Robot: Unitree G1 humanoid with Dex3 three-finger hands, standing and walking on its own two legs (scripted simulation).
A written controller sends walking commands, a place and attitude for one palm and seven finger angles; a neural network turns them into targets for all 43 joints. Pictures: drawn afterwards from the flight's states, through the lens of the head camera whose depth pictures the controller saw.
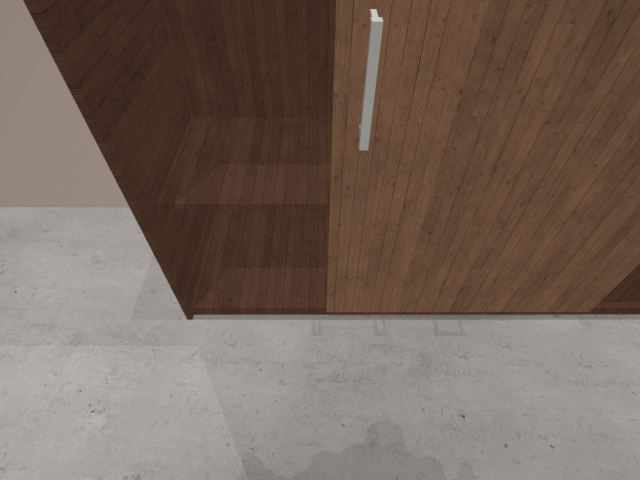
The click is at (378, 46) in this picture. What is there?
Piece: wardrobe's sliding door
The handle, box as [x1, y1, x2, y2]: [359, 9, 382, 149]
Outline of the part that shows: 375,9 370,9 370,28 361,123 359,125 359,149 367,149 381,37 382,18 377,16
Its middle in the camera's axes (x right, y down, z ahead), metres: +0.08 -0.27 +0.69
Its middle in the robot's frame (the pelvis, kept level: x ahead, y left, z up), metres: +0.72 -0.03 +0.13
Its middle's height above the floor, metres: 0.90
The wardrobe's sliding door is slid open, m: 0.48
